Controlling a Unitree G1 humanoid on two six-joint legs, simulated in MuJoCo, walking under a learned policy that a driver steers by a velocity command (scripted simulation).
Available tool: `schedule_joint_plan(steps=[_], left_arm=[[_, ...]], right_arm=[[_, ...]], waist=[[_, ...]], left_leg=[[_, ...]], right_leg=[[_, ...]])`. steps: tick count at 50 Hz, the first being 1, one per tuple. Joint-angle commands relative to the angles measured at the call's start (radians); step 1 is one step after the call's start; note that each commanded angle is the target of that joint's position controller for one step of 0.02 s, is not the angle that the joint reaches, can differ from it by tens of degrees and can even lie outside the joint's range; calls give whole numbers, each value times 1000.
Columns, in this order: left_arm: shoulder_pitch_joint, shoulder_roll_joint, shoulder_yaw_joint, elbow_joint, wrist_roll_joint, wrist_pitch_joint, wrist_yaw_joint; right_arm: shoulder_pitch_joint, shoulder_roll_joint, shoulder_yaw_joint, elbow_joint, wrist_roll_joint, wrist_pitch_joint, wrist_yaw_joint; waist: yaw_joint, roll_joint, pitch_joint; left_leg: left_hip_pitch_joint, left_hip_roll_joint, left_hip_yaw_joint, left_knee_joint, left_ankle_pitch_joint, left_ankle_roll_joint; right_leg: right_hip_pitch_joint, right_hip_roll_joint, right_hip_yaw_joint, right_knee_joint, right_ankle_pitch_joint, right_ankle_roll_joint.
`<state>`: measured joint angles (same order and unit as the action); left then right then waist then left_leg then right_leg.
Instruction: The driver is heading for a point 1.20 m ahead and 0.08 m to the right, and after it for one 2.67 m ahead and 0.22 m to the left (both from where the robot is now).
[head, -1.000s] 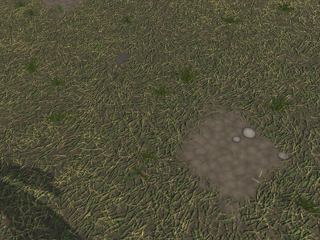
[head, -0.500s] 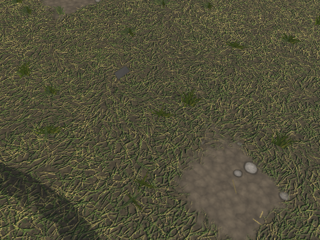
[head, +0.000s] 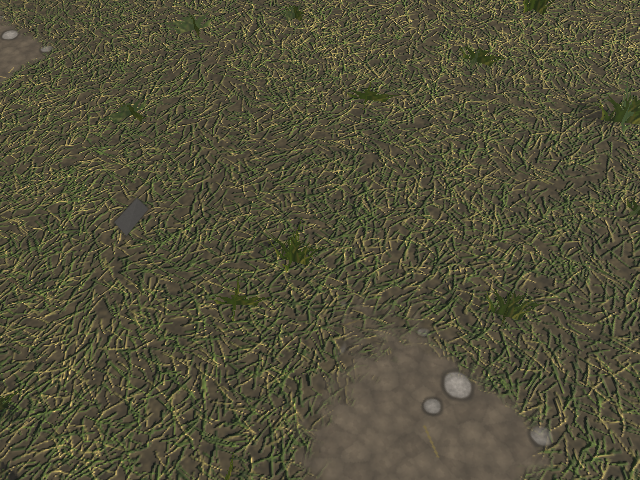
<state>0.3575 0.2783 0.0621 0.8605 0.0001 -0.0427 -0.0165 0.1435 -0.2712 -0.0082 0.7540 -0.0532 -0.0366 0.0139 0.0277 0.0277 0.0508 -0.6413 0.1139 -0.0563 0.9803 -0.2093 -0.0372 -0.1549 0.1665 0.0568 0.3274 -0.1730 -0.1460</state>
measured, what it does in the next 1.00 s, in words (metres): walks ahead, turning right: left foot, then right foot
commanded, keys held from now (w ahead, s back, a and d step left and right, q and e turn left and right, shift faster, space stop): w+e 0.44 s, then w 0.36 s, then w+q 0.20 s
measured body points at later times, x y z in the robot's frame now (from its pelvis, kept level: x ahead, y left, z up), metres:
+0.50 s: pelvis +0.28 +0.04 +0.00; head +0.31 +0.05 +0.45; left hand +0.47 +0.28 -0.12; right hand +0.28 -0.24 -0.11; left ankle +0.30 +0.13 -0.74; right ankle +0.25 -0.08 -0.66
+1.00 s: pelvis +0.51 -0.09 +0.00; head +0.53 -0.11 +0.45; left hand +0.66 +0.14 -0.12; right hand +0.48 -0.35 -0.14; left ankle +0.58 +0.05 -0.66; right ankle +0.48 -0.14 -0.74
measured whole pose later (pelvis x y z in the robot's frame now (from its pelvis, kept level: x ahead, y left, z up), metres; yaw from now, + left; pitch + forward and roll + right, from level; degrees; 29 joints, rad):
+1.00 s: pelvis +0.51 -0.09 +0.00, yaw -19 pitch +0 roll +0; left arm 0.30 0.24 0.03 0.87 0.02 -0.08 0.00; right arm 0.30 -0.26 -0.05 0.88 -0.02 -0.02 0.03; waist -0.01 0.04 0.03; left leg -0.54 0.06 -0.03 1.07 -0.26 0.04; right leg -0.13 0.05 -0.12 0.31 -0.19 -0.09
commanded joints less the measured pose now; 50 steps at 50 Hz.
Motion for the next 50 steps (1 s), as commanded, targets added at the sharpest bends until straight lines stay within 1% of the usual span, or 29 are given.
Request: schedule_joint_plan(steps=[1, 4, 8, 10, 12, 13, 14, 15, 16, 17, 18, 19, 21, 24, 27, 30, 34, 36, 37, 38, 39, 40, 41, 42, 43, 44, 45, 47, 50], left_arm=[[40, 150, 38, -51, -5, -15, 5], [101, 155, 41, -40, -2, -12, 11], [144, 163, 43, -39, 14, -7, 23], [106, 177, 47, -53, 17, -6, 32], [44, 194, 49, -68, 16, -12, 26], [31, 180, 43, -70, 4, -21, 15], [47, 95, 19, -100, -6, -33, 12], [168, 51, 10, -128, -22, -25, 11], [128, 137, 18, -85, 15, -4, 23], [50, 142, 22, -89, 22, 1, 12], [18, 121, 20, -96, 21, 4, 4], [0, 110, 20, -99, 31, 13, -6], [0, 91, 15, -104, 36, 34, -23], [-75, 66, 7, -136, 39, 41, -37], [-169, 49, -6, -166, 39, 34, -42], [-283, 22, -27, -197, 38, 24, -50], [-379, 29, -39, -226, 41, 15, -49], [-356, 43, -35, -218, 47, 9, -38], [-282, 54, -29, -192, 51, 2, -31], [-135, 71, -18, -138, 59, -10, -21], [34, 132, 3, -91, 76, -17, -7], [100, 245, 30, -85, 77, -14, 8], [95, 232, 36, -87, 28, -3, 16], [15, 180, 23, -80, 20, -5, 19], [-39, 116, 6, -77, 23, -15, 16], [-76, 79, -4, -75, 24, -25, 15], [-98, 51, -13, -68, 21, -32, 17], [-79, 46, -14, -51, 21, -52, 16], [-45, 63, -6, -21, 16, -69, 18]], right_arm=[[-59, -74, -17, -74, 3, 2, 3], [-150, -73, -12, -104, 10, -3, 8], [-244, -80, -5, -148, 18, -17, 12], [-200, -100, -10, -145, 22, -25, 9], [-20, -143, -29, -93, 26, -36, -8], [114, -181, -43, -66, 18, -50, -22], [283, -251, -62, -62, -5, -54, -42], [230, -315, -80, -66, -6, -34, -43], [167, -211, -70, -75, 9, -23, -36], [116, -131, -50, -83, 17, -24, -31], [91, -100, -41, -76, 13, -26, -27], [101, -93, -39, -63, 16, -31, -28], [129, -92, -40, -37, 26, -50, -22], [170, -97, -46, -8, 35, -71, -11], [204, -94, -47, 25, 31, -72, -4], [225, -100, -47, 52, 36, -69, 0], [308, -134, -54, 109, 38, -55, -6], [320, -151, -56, 132, 37, -43, -11], [321, -158, -57, 141, 38, -37, -13], [321, -150, -52, 146, 44, -31, -14], [310, -121, -40, 120, 48, -33, -14], [374, -3, -14, 65, 63, -37, 2], [320, -120, -48, 79, 44, -27, -12], [257, -119, -53, 63, 50, -29, -12], [240, -91, -45, 67, 55, -34, -8], [246, -78, -46, 83, 51, -25, -6], [273, -68, -46, 100, 35, -9, -1], [288, -45, -49, 115, 26, 13, 12], [195, -29, -53, 90, 25, 25, 25]], waist=[[8, -62, 0], [50, -75, -13], [78, -92, -11], [42, -107, -19], [-45, -103, -91], [-116, -48, -173], [-163, 75, -333], [-68, 304, -392], [-54, 96, -246], [-57, 3, -134], [-41, -9, -81], [-36, 33, -55], [-21, 81, -49], [-21, 71, -39], [-32, 64, -10], [-54, 67, 8], [-77, 68, 22], [-55, 73, 4], [-18, 73, -39], [48, 43, -122], [114, -16, -235], [84, -263, -363], [107, -164, -360], [66, -113, -206], [30, -85, -119], [-2, -81, -74], [-32, -104, -53], [-48, -102, -51], [-46, -93, -1]], left_leg=[[-12, -23, 43, -129, 145, -26], [-34, -50, 41, -233, 208, -23], [-22, -93, 40, -345, 171, -4], [95, -111, 23, -424, 126, 19], [377, -158, 39, -495, 55, 55], [591, -93, -9, -545, 68, 90], [824, 170, -264, -565, -155, 139], [958, 358, -719, -690, -213, 252], [827, 316, -676, -692, -318, 241], [698, 259, -500, -709, -245, 218], [616, 211, -367, -733, -98, 199], [569, 174, -267, -749, 2, 184], [529, 141, -153, -769, 150, 175], [538, 142, -66, -803, 268, 197], [547, 117, 19, -827, 326, 204], [531, 84, 101, -835, 354, 187], [615, 129, 105, -806, 432, 185], [672, 143, 115, -718, 626, 178], [685, 135, 131, -612, 758, 169], [640, 100, 170, -436, 781, 149], [462, 67, 187, -196, 523, 128], [77, -103, 209, 175, -199, 80], [-13, -125, 53, 308, -311, 89], [-51, -81, 7, 304, -232, 102], [-17, -50, 6, 236, -171, 105], [33, -31, 6, 177, -140, 102], [87, -24, 6, 144, -119, 93], [118, -36, 11, 138, -78, 84], [22, -23, 10, 94, 32, 73]], right_leg=[[-29, -246, 245, -139, 219, -98], [61, -244, 265, -95, 288, -73], [156, -268, 317, -18, 416, -72], [146, -279, 345, 24, 450, -44], [76, -241, 335, 175, 586, 0], [-2, -180, 283, 367, 532, 25], [-129, -126, 189, 646, 181, 41], [-415, 6, 82, 852, -412, 69], [-498, -107, 76, 928, -320, 62], [-479, -135, 64, 904, -221, 67], [-458, -163, 51, 872, -175, 76], [-442, -185, 40, 847, -161, 83], [-420, -195, 22, 839, -140, 93], [-486, -202, 25, 810, -75, 101], [-531, -195, 20, 679, 14, 113], [-457, -189, -47, 455, 113, 114], [-386, -184, -117, 296, 64, 78], [-316, -156, -140, 243, -14, 44], [-215, -126, -152, 203, -30, 24], [-19, -102, -158, 138, 7, -2], [241, -245, -2, 132, -57, -44], [540, -573, 496, 66, -78, -170], [483, -591, 594, -3, 2, -189], [365, -539, 404, -9, 79, -156], [232, -490, 287, -46, 151, -116], [146, -446, 201, -81, 176, -70], [75, -413, 136, -113, 193, -41], [37, -402, 76, -156, 230, -34], [41, -395, -10, -210, 228, -26]])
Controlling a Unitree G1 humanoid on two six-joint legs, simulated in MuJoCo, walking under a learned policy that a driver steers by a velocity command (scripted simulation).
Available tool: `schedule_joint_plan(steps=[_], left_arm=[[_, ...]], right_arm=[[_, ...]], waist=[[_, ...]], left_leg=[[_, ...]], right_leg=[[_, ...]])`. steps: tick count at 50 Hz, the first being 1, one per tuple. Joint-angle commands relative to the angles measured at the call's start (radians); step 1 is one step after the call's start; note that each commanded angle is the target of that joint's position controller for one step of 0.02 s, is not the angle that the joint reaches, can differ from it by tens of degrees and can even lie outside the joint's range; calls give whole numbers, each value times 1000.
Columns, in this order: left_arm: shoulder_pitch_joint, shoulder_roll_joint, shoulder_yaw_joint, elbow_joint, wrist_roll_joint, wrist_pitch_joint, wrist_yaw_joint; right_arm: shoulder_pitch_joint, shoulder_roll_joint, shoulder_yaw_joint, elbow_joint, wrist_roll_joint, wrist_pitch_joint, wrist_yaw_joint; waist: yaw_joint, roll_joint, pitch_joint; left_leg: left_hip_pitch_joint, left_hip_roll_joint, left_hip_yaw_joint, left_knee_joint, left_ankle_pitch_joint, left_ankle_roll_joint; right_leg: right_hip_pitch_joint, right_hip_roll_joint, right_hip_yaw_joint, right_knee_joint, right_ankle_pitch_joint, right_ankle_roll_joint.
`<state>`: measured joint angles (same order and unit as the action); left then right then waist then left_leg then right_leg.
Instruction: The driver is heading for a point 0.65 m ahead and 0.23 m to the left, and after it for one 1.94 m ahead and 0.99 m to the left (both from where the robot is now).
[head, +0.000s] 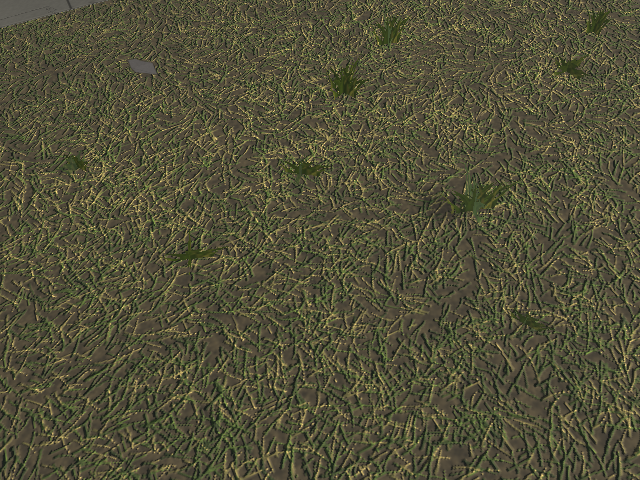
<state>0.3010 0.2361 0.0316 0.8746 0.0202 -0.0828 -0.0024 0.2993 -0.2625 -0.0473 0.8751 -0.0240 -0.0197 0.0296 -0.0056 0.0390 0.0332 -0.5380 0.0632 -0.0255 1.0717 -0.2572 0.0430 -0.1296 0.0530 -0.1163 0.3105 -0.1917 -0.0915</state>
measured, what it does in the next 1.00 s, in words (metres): walks ahead, turning left: left foot, then right foot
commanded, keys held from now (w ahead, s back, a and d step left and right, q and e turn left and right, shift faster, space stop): w+q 1.00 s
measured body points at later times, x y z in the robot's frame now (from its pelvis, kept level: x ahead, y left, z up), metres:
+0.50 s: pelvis +0.26 +0.07 -0.01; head +0.29 +0.08 +0.44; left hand +0.29 +0.34 -0.13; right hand +0.41 -0.18 -0.14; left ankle +0.27 +0.11 -0.75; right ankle +0.27 -0.09 -0.66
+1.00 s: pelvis +0.54 +0.11 -0.01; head +0.57 +0.11 +0.44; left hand +0.50 +0.40 -0.11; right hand +0.75 -0.10 -0.14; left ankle +0.41 +0.16 -0.66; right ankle +0.62 +0.04 -0.75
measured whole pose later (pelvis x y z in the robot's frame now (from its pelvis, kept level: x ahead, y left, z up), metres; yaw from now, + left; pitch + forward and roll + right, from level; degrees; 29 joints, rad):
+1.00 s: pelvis +0.54 +0.11 -0.01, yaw +35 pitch +1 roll +0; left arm 0.20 0.25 0.03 0.76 0.03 -0.07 0.01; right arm 0.30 -0.32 -0.07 0.80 -0.03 -0.02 0.03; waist -0.03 0.05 0.04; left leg -0.42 -0.04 -0.04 1.13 -0.35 0.07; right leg -0.28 0.01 -0.08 0.45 -0.18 -0.03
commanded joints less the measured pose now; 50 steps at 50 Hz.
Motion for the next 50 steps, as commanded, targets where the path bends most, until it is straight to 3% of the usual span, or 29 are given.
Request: schedule_joint_plan(steps=[1, 6, 10, 13, 14, 15, 16, 17, 18, 19, 20, 21, 22, 24, 26, 31, 36, 39, 40, 41, 42, 43, 44, 45, 46, 47, 48, 50], left_arm=[[25, 103, 25, -27, -3, -30, 5], [64, 101, 20, 7, -5, -30, 12], [137, 120, 23, 49, -1, -19, 26], [124, 155, 29, 58, 4, -5, 37], [115, 171, 33, 58, 7, 3, 40], [110, 185, 37, 54, 9, 12, 41], [93, 191, 38, 42, 5, 18, 38], [108, 126, 23, -6, -7, 10, 28], [78, 106, 25, -69, -12, 0, 12], [-34, 141, 28, -89, 3, -10, 7], [-51, 127, 21, -101, -9, -23, 3], [-34, 123, 22, -88, -8, -25, 4], [-25, 118, 22, -89, 10, -9, 5], [5, 100, 19, -85, 31, 29, -2], [-26, 88, 17, -104, 31, 47, -8], [-237, 87, 11, -179, 22, 49, -13], [-369, 97, 2, -233, 10, 33, -20], [-304, 131, 9, -230, 4, 20, -16], [-222, 151, 18, -207, 3, 14, -10], [-94, 175, 30, -170, 6, 4, 1], [50, 235, 47, -154, 25, -8, 17], [110, 316, 61, -164, 48, -2, 30], [59, 315, 70, -159, 29, 15, 26], [-18, 204, 48, -182, 21, 21, 21], [-62, 138, 31, -181, 14, 19, 16], [-77, 118, 25, -175, 17, 17, 15], [-61, 115, 23, -158, 14, 9, 18], [-26, 121, 26, -134, 4, -11, 10]], right_arm=[[3, -37, -15, -41, -4, 9, 11], [-170, -12, 1, -98, -5, 1, 24], [-279, -11, 10, -148, -10, -2, 34], [-233, -31, 1, -148, -14, 0, 27], [-171, -45, -6, -133, -15, -1, 22], [-74, -68, -20, -106, -18, -6, 17], [78, -106, -41, -60, -28, -14, 8], [176, -221, -78, -46, -33, -10, -10], [123, -281, -92, -65, -4, -1, -10], [103, -252, -88, -60, 19, 7, -14], [52, -202, -76, -58, 21, 7, -21], [10, -154, -63, -58, 17, 3, -24], [-20, -130, -54, -59, 23, -4, -28], [-29, -119, -47, -65, 26, -24, -26], [-2, -148, -54, -57, 26, -36, -22], [95, -158, -59, -46, 23, -33, -23], [164, -172, -63, -44, 11, -28, -33], [111, -196, -69, -68, 4, -30, -43], [78, -208, -71, -78, 3, -33, -41], [58, -208, -70, -82, 8, -39, -34], [64, -158, -55, -97, 19, -48, -24], [123, -51, -30, -133, 43, -50, -24], [186, -115, -36, -134, 22, -40, -28], [145, -151, -42, -105, 5, -25, -31], [80, -142, -40, -107, 0, -21, -19], [61, -123, -38, -111, -1, -16, -10], [50, -117, -38, -116, -13, -5, -1], [41, -99, -33, -124, -15, 14, 13]], waist=[[-7, -101, 30], [25, -99, 66], [56, -93, 83], [18, -124, 30], [-12, -136, -11], [-52, -136, -70], [-128, -96, -150], [-146, 53, -254], [-90, 184, -320], [-110, 18, -218], [-74, -23, -103], [-23, -78, -29], [10, -76, -3], [38, -47, -25], [39, -31, -24], [-39, 16, 11], [-91, 30, 5], [-39, 48, -5], [1, 50, -31], [68, 9, -91], [126, -85, -211], [103, -269, -309], [40, -332, -325], [26, -158, -180], [29, -76, -82], [14, -95, -46], [8, -137, -27], [1, -149, -31]], left_leg=[[-116, 29, -21, -21, 117, -11], [-125, 14, 49, -263, 273, -11], [-110, -12, 127, -406, 237, 33], [5, -89, 185, -445, 99, 92], [78, -124, 198, -451, 41, 117], [193, -155, 191, -484, 7, 145], [413, -151, 137, -569, 31, 185], [693, 95, -205, -598, -59, 278], [855, 293, -730, -751, 41, 418], [792, 261, -606, -779, 70, 384], [651, 239, -484, -799, 131, 346], [524, 185, -395, -820, 230, 296], [441, 136, -325, -831, 307, 269], [374, 83, -256, -844, 396, 257], [347, 54, -226, -858, 414, 253], [403, 23, -247, -861, 358, 204], [517, 45, -301, -785, 456, 189], [493, 64, -346, -719, 500, 145], [455, 52, -349, -657, 569, 125], [415, 2, -319, -507, 601, 101], [316, -71, -251, -259, 452, 73], [44, -206, -126, 15, -165, 43], [-86, -181, -99, 153, -291, 48], [-112, -108, -102, 197, -198, 48], [-94, -78, -85, 158, -123, 39], [-67, -51, -74, 117, -90, 30], [-50, -33, -66, 92, -78, 20], [-42, -29, -49, 90, -47, 11]], right_leg=[[25, -278, 138, -200, 253, -77], [63, -257, 10, -194, 347, -53], [185, -291, -45, -139, 501, -38], [261, -305, -95, 28, 903, -19], [270, -308, -107, 142, 1018, -18], [246, -310, -111, 304, 1018, -18], [124, -289, -124, 540, 849, 2], [-180, -212, -134, 891, 358, 42], [-516, 7, 22, 1169, -343, 83], [-621, -72, 163, 1162, -251, 72], [-612, -114, 158, 1080, -164, 69], [-554, -145, 153, 979, -134, 72], [-497, -162, 156, 917, -131, 87], [-423, -164, 144, 850, -123, 113], [-436, -162, 124, 775, -78, 134], [-526, -146, 117, 521, 111, 157], [-518, -95, 123, 349, 151, 139], [-348, -68, 145, 241, 83, 106], [-218, -43, 137, 216, 40, 89], [-43, -34, 129, 153, 49, 68], [178, -184, 274, 109, -85, 24], [403, -455, 657, 26, -234, -44], [363, -515, 930, -44, -322, -121], [235, -474, 790, -50, -378, -109], [116, -410, 617, -67, -284, -87], [54, -361, 491, -88, -164, -59], [18, -332, 403, -100, -56, -48], [6, -315, 303, -112, 112, -49]])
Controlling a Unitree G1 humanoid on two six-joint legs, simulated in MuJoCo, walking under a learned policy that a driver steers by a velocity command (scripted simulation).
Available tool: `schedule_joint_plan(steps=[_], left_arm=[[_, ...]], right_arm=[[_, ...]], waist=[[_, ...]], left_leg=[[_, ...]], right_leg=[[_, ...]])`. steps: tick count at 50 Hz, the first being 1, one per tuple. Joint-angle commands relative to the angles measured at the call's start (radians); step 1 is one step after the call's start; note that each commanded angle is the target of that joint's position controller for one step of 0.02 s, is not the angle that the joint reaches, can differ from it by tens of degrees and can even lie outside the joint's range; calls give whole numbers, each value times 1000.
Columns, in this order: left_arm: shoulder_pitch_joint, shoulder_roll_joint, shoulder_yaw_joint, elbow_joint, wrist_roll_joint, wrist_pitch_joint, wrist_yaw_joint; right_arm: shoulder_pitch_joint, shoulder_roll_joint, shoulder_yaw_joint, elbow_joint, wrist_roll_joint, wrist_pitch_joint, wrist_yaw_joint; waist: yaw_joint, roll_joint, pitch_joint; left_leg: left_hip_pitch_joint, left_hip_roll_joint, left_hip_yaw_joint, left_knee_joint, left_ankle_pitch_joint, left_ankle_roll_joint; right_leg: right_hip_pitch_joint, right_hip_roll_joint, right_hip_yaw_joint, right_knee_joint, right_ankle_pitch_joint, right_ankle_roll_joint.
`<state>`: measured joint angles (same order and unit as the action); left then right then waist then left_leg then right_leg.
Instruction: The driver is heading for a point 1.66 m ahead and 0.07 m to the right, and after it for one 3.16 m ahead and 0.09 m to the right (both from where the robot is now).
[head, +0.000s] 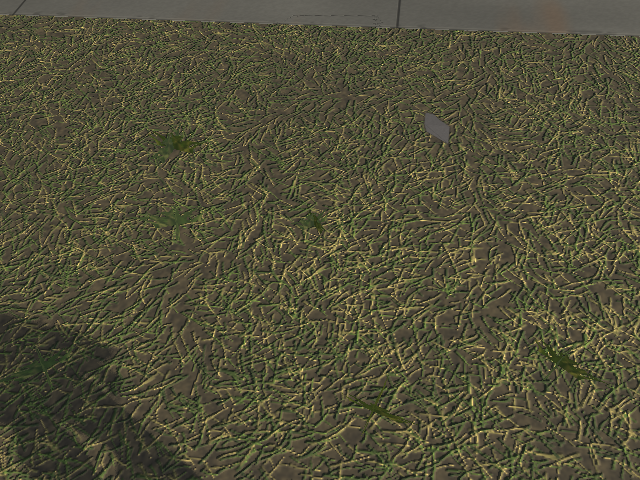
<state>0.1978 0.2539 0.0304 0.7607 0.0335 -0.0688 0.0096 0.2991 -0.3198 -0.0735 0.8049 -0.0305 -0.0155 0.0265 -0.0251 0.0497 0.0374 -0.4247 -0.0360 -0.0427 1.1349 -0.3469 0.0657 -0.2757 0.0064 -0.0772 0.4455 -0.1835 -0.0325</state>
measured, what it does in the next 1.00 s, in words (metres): walks ahead: left foot, then right foot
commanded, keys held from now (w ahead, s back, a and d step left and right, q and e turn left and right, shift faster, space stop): w+q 0.22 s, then w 0.24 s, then w+e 0.54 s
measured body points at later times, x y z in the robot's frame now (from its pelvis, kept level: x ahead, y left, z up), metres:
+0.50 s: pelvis +0.25 +0.07 +0.00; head +0.28 +0.09 +0.45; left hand +0.22 +0.33 -0.14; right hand +0.44 -0.14 -0.11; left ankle +0.27 +0.14 -0.74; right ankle +0.18 -0.09 -0.64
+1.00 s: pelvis +0.52 +0.09 -0.02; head +0.56 +0.09 +0.43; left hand +0.66 +0.35 -0.14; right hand +0.54 -0.17 -0.16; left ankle +0.34 +0.17 -0.64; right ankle +0.59 +0.04 -0.74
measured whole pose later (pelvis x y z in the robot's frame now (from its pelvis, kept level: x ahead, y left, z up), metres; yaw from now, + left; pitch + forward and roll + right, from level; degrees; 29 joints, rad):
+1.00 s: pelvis +0.52 +0.09 -0.02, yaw -1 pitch +0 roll +0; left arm 0.15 0.26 0.06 0.80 0.02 -0.03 -0.03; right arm 0.34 -0.23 -0.02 0.92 -0.02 -0.07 -0.01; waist -0.01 0.01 0.06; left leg -0.21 0.00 0.08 1.16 -0.41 0.03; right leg -0.41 0.10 -0.09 0.60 -0.20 -0.15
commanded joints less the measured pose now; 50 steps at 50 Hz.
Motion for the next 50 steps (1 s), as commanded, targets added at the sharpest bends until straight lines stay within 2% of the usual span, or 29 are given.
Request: schedule_joint_plan(steps=[1, 5, 9, 12, 14, 16, 17, 18, 19, 20, 21, 22, 23, 24, 25, 26, 29, 31, 33, 36, 40, 43, 44, 45, 46, 47, 48, 49, 50], left_arm=[[89, 108, 31, -11, -14, -33, -6], [122, 113, 38, 16, -16, -37, -10], [145, 123, 43, 38, -14, -34, -10], [190, 144, 49, 62, -14, -27, -5], [227, 157, 50, 87, -14, -14, -2], [240, 183, 52, 106, -12, 0, 0], [241, 189, 49, 112, -13, 8, 1], [236, 174, 41, 107, -17, 11, 1], [257, 93, 16, 56, -32, 7, -8], [266, 85, 20, 21, -32, 7, -18], [150, 156, 39, 10, -20, 11, -14], [106, 119, 28, 2, -33, 0, -18], [122, 103, 23, 19, -33, -3, -21], [149, 97, 25, 37, -19, 10, -24], [199, 87, 23, 66, -8, 29, -29], [214, 81, 25, 78, -5, 41, -34], [149, 65, 30, 69, -11, 54, -48], [77, 66, 34, 53, -13, 56, -48], [25, 61, 33, 40, -11, 52, -48], [-56, 43, 22, 17, -8, 46, -56], [-168, 27, 7, -33, -2, 41, -67], [-113, 44, 14, -32, -1, 42, -62], [-46, 59, 21, -15, 1, 42, -57], [56, 83, 34, 12, 4, 38, -52], [207, 120, 55, 56, 15, 30, -44], [314, 236, 92, 70, 21, 34, -26], [249, 288, 105, 55, -8, 43, -27], [216, 259, 103, 58, -35, 49, -26], [165, 207, 90, 56, -34, 50, -20]], right_arm=[[16, -36, -5, -66, -7, 14, 21], [-115, -20, 5, -116, -7, 20, 37], [-241, 11, 23, -158, -2, 12, 52], [-319, 13, 30, -187, -8, 10, 60], [-334, 8, 29, -195, -16, 9, 54], [-273, -5, 22, -176, -23, 3, 40], [-164, -17, 13, -140, -28, -7, 32], [6, -42, -2, -78, -37, -18, 20], [137, -137, -27, -58, -51, -23, 1], [146, -219, -46, -58, -6, -13, -9], [113, -194, -43, -58, 11, -6, -19], [57, -138, -28, -46, 13, -14, -25], [19, -84, -12, -35, 12, -22, -25], [-13, -50, 1, -28, 14, -32, -26], [-40, -28, 9, -29, 11, -41, -24], [-31, -23, 11, -22, 11, -53, -23], [4, -45, 5, 11, 14, -73, -23], [33, -37, 8, 29, 12, -78, -24], [46, -29, 12, 42, 13, -83, -26], [62, -25, 18, 61, 14, -89, -33], [135, -33, 22, 108, 10, -82, -50], [122, -71, 17, 120, 5, -73, -62], [111, -87, 13, 120, 1, -66, -67], [100, -102, 9, 115, -2, -58, -68], [75, -111, 8, 100, 4, -54, -65], [79, -57, 22, 52, 18, -63, -55], [72, -24, 22, -1, 22, -73, -37], [-16, -54, 22, -15, 4, -83, -31], [-42, -46, 27, -31, 15, -95, -26]], waist=[[18, -154, -36], [32, -139, -2], [55, -138, 26], [77, -135, 47], [80, -138, 51], [47, -151, 8], [-5, -141, -56], [-77, -98, -154], [-112, 57, -304], [-78, 202, -394], [-97, 41, -291], [-65, 22, -168], [-18, -16, -95], [21, -13, -62], [47, -3, -60], [51, 3, -61], [47, 8, -7], [27, 1, 32], [19, -2, 47], [1, 2, 63], [-33, -2, 84], [8, 36, 23], [40, 52, -18], [84, 55, -78], [164, 21, -155], [192, -127, -259], [118, -277, -324], [133, -108, -235], [101, -62, -119]], left_leg=[[-179, 76, -30, 21, 64, -15], [-283, 99, -10, -72, 180, -38], [-232, 102, 53, -304, 314, -34], [-178, 92, 105, -433, 279, -5], [-140, 63, 130, -494, 200, 24], [-22, 1, 158, -543, 101, 64], [113, -36, 160, -596, 106, 88], [352, -40, 132, -651, 152, 113], [675, 228, -210, -676, 9, 185], [790, 451, -677, -828, 116, 292], [726, 411, -534, -819, 270, 274], [595, 365, -377, -818, 392, 253], [468, 309, -276, -844, 470, 203], [388, 272, -202, -872, 496, 168], [332, 250, -147, -903, 486, 148], [307, 243, -124, -926, 495, 145], [293, 236, -51, -1003, 428, 132], [319, 234, -11, -1028, 413, 117], [347, 229, 35, -1035, 436, 103], [385, 224, 106, -1034, 513, 82], [508, 250, 168, -980, 698, 61], [580, 266, 215, -805, 1127, 35], [588, 271, 228, -693, 1249, 33], [560, 274, 235, -529, 1252, 35], [434, 254, 250, -294, 1077, 24], [142, 166, 270, 71, 605, -10], [-210, -52, 117, 352, -177, -46], [-308, 36, -28, 349, -89, -33], [-307, 79, -19, 271, -7, -34]], right_leg=[[162, -273, 230, -257, 156, -115], [193, -270, 100, -298, 217, -126], [195, -244, -25, -297, 255, -104], [234, -266, -65, -283, 296, -91], [286, -284, -79, -240, 401, -87], [329, -290, -109, -96, 714, -81], [320, -281, -132, 55, 804, -73], [215, -250, -161, 265, 711, -53], [-78, -193, -166, 587, 282, -16], [-338, -14, -76, 880, -355, 22], [-430, -59, 59, 923, -280, 13], [-434, -93, 75, 881, -209, 3], [-374, -125, 82, 780, -170, -1], [-316, -138, 89, 719, -156, 1], [-255, -135, 92, 695, -139, 5], [-231, -121, 90, 690, -123, 6], [-310, -109, 115, 640, -23, 10], [-387, -100, 135, 583, 52, 13], [-421, -89, 134, 504, 121, 14], [-408, -76, 81, 367, 206, 7], [-399, -52, -11, 217, 178, -32], [-273, 28, -79, 174, 41, -93], [-200, 62, -92, 171, -17, -118], [-82, 88, -83, 141, -51, -146], [138, 79, -24, 55, -26, -189], [412, -160, 308, 27, -89, -291], [589, -358, 829, -110, 50, -432], [527, -327, 713, -134, 45, -404], [386, -306, 598, -162, 75, -366]])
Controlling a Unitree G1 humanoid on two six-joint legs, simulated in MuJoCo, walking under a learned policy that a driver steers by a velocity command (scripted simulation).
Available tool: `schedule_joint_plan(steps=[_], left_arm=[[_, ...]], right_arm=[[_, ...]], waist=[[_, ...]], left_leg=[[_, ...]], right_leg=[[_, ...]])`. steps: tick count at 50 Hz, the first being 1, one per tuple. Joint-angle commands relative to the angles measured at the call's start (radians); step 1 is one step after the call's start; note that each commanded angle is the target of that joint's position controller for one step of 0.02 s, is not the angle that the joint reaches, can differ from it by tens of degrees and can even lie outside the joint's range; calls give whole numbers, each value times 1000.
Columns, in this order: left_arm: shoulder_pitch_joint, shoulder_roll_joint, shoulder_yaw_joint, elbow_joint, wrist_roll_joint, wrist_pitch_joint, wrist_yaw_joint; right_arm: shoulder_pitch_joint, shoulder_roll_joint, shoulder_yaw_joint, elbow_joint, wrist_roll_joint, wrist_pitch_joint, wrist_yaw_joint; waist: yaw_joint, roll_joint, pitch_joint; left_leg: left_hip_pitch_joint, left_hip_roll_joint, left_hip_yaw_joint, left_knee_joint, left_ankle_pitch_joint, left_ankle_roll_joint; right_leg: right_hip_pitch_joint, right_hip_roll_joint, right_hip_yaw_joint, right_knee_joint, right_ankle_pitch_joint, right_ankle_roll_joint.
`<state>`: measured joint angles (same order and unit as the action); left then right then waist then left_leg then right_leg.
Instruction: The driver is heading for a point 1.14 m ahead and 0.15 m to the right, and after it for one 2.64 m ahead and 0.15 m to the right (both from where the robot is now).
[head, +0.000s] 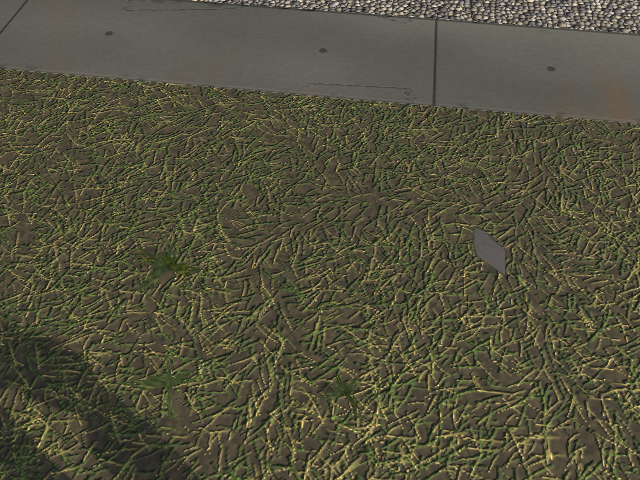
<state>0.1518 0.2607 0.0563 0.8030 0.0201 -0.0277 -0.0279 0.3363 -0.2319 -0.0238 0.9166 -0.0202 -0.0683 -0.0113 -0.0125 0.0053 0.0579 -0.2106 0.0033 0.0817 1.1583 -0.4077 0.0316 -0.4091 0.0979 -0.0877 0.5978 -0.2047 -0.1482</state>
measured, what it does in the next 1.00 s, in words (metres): walks ahead, turning right: left foot, then right foot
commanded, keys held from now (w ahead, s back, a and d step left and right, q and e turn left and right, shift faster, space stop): w+e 0.54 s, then w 0.40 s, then w+q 0.06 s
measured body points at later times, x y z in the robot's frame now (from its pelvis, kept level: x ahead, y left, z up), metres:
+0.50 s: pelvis +0.28 +0.03 +0.01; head +0.31 +0.03 +0.46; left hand +0.38 +0.31 -0.12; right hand +0.40 -0.26 -0.08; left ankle +0.39 +0.11 -0.72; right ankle +0.11 -0.04 -0.65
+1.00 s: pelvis +0.51 -0.09 +0.01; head +0.53 -0.12 +0.46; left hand +0.77 +0.05 -0.09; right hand +0.38 -0.31 -0.14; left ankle +0.43 +0.09 -0.64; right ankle +0.53 -0.18 -0.72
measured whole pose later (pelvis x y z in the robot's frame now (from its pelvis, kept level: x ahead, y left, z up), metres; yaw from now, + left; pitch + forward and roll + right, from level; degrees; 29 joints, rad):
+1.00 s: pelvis +0.51 -0.09 +0.01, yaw -25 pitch +1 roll +1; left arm 0.11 0.24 0.02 0.76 0.04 -0.05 -0.02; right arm 0.41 -0.24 -0.03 0.92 -0.01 -0.05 0.01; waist -0.05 0.01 0.04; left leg -0.24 0.03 0.03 1.02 -0.42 0.04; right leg -0.38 0.02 -0.07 0.55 -0.20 -0.08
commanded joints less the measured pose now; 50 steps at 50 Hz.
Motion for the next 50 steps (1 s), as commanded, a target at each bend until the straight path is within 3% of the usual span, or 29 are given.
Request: schedule_joint_plan(steps=[1, 2, 4, 7, 10, 13, 16, 18, 20, 21, 22, 23, 24, 25, 26, 28, 32, 37, 41, 43, 44, 45, 46, 47, 48, 49, 50], left_arm=[[170, 149, 50, 13, -16, 8, 19], [142, 125, 42, 13, -20, 2, 24], [133, 123, 37, 9, -22, -16, 23], [171, 163, 47, 16, -21, -30, 21], [222, 164, 50, 21, -22, -26, 20], [276, 172, 54, 24, -18, -22, 23], [295, 184, 57, 18, -6, -18, 31], [252, 200, 61, -1, -1, -20, 38], [196, 215, 63, -18, -3, -27, 33], [197, 176, 51, -26, -13, -37, 23], [240, 82, 27, -67, -44, -43, 20], [301, 108, 27, -84, -23, -35, 21], [283, 151, 32, -44, -2, -17, 27], [221, 145, 31, -43, 4, -13, 15], [200, 125, 28, -49, 4, -8, 6], [189, 108, 24, -52, 22, 13, -10], [119, 79, 12, -82, 19, 20, -24], [-59, 45, -16, -133, 19, 8, -35], [-146, 50, -27, -159, 18, 0, -33], [-128, 63, -24, -154, 23, -7, -23], [-65, 69, -19, -132, 28, -14, -17], [73, 85, -8, -81, 37, -25, -7], [246, 144, 13, -34, 54, -34, 6], [327, 266, 42, -27, 56, -32, 21], [313, 253, 46, -26, 8, -22, 27], [234, 200, 31, -25, 2, -23, 29], [175, 134, 14, -25, 4, -31, 25]], right_arm=[[-70, -131, -24, -135, 4, -43, 11], [-67, -126, -24, -139, -13, -27, 10], [-36, -106, -18, -137, -32, 12, 17], [-110, -94, -14, -175, -30, 31, 23], [-241, -92, -10, -220, -24, 31, 26], [-333, -94, -4, -251, -15, 24, 31], [-387, -109, -2, -280, -8, 12, 32], [-333, -136, -9, -274, -6, 3, 29], [-145, -176, -28, -220, -6, -11, 14], [-12, -227, -44, -197, -22, -25, 0], [96, -316, -64, -207, -46, -22, -15], [43, -332, -74, -199, -31, -4, -11], [-34, -227, -54, -222, -24, 5, -7], [-79, -156, -38, -226, -16, 5, -3], [-102, -131, -29, -222, -17, 4, -2], [-72, -125, -27, -192, -11, -13, -1], [-17, -139, -35, -147, 0, -44, 18], [16, -143, -38, -103, 4, -39, 26], [93, -173, -46, -52, 6, -26, 23], [104, -191, -50, -33, 5, -13, 20], [102, -196, -50, -24, 8, -8, 19], [107, -184, -45, -17, 12, -2, 18], [97, -150, -32, -41, 14, -4, 17], [153, -41, -6, -97, 29, -7, 29], [109, -147, -37, -80, 7, 2, 16], [54, -147, -42, -90, 12, 3, 17], [38, -121, -34, -86, 19, -1, 22]], waist=[[41, 42, -56], [8, 41, -25], [-19, 4, -43], [-8, -25, -32], [43, -55, -14], [89, -70, -28], [105, -76, -32], [64, -88, -40], [-33, -64, -108], [-93, 18, -203], [-109, 185, -345], [-31, 326, -362], [-12, 135, -216], [-15, 36, -117], [1, 48, -72], [11, 105, -45], [16, 92, -47], [-11, 91, -7], [-34, 99, 4], [-18, 100, -4], [16, 91, -36], [76, 52, -112], [145, -15, -229], [129, -265, -344], [141, -171, -339], [101, -107, -197], [67, -75, -118]], left_leg=[[-472, 72, -134, 145, 81, -5], [-420, 90, -134, 80, 83, -23], [-346, 95, -116, 4, 91, -53], [-373, 98, -85, -137, 175, -86], [-413, 87, -78, -315, 304, -101], [-420, 60, -82, -439, 377, -96], [-392, 31, -92, -529, 360, -79], [-275, 15, -112, -604, 306, -56], [-6, -24, -95, -686, 256, -20], [202, 78, -190, -732, 196, 18], [451, 352, -537, -802, -29, 85], [453, 450, -873, -901, -71, 164], [328, 418, -757, -892, -156, 160], [209, 361, -596, -909, -88, 144], [137, 312, -468, -936, 31, 117], [76, 255, -318, -959, 225, 106], [96, 254, -207, -999, 403, 142], [88, 204, -62, -1024, 465, 129], [145, 237, -56, -990, 536, 119], [195, 255, -55, -920, 670, 113], [207, 244, -34, -823, 810, 103], [173, 204, 9, -647, 869, 83], [18, 164, 37, -409, 662, 59], [-349, -1, 72, -43, 44, 9], [-447, -17, -81, 87, -110, 21], [-482, 29, -129, 101, -40, 35], [-449, 61, -131, 40, 28, 37]], right_leg=[[387, -348, 521, -342, 171, -199], [299, -299, 454, -357, 239, -172], [224, -244, 377, -375, 321, -159], [190, -202, 340, -397, 338, -146], [226, -174, 344, -391, 309, -106], [306, -179, 370, -351, 346, -87], [366, -204, 416, -292, 410, -74], [351, -220, 454, -246, 424, -42], [286, -177, 446, -75, 513, -2], [202, -104, 383, 148, 422, 26], [-23, 11, 254, 444, 5, 62], [-198, 37, 200, 590, -351, 62], [-244, -49, 212, 658, -271, 58], [-230, -80, 196, 632, -192, 65], [-206, -109, 184, 588, -154, 74], [-175, -131, 168, 559, -121, 92], [-229, -123, 184, 487, -34, 109], [-192, -130, 105, 178, 119, 129], [-105, -129, 31, 24, 87, 96], [-50, -107, 10, -27, 18, 65], [42, -79, -5, -75, 7, 46], [226, -53, -11, -137, 35, 23], [473, -183, 135, -148, -36, -19], [753, -495, 619, -235, -99, -136], [699, -519, 729, -301, -27, -155], [589, -471, 547, -297, 33, -127], [462, -422, 427, -332, 105, -89]])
